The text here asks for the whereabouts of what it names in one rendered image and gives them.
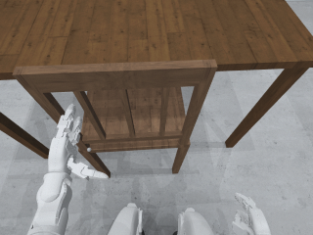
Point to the robot thigh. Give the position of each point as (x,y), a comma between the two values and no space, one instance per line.
(128,222)
(193,223)

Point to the chair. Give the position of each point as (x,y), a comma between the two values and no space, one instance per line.
(129,106)

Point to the robot right hand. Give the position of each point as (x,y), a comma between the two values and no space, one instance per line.
(252,223)

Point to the right robot thigh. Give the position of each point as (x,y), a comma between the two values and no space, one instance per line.
(193,223)

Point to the left robot thigh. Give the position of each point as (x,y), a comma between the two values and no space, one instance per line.
(128,222)

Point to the table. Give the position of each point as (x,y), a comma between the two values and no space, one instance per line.
(240,35)

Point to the left robot forearm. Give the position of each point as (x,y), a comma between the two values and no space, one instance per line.
(52,198)

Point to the robot left hand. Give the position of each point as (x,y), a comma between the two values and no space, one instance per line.
(63,146)

